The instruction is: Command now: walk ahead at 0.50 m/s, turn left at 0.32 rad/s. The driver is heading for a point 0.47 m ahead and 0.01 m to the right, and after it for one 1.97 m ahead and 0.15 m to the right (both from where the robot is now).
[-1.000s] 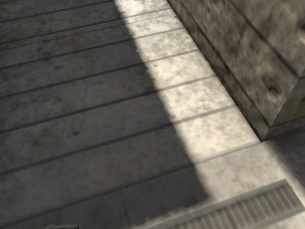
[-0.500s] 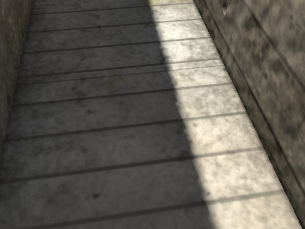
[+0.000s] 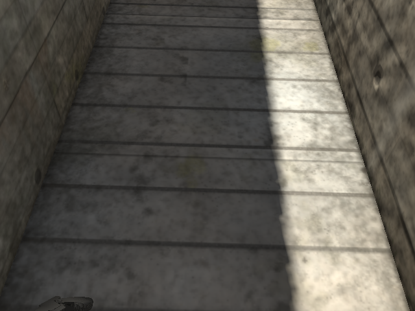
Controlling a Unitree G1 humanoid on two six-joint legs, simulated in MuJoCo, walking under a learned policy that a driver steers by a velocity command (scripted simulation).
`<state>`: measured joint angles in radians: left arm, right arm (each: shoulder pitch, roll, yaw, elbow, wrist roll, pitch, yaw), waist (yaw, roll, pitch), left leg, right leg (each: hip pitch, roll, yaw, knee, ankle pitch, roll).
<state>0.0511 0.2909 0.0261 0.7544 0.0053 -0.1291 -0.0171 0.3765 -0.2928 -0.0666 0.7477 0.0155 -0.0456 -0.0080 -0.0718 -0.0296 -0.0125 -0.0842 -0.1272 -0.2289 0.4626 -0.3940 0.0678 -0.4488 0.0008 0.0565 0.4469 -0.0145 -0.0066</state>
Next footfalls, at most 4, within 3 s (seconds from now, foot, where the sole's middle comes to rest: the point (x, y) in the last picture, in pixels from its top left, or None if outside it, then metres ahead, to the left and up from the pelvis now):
0.52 left None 0.43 0.14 -0.77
1.08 right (220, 239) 0.75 -0.08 -0.77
1.60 left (146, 185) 1.00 0.18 -0.77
2.14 right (211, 130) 1.29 -0.09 -0.77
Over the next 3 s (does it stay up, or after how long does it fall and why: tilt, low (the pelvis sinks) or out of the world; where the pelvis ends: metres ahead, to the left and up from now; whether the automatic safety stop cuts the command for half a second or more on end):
stays up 1.63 -0.09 0.02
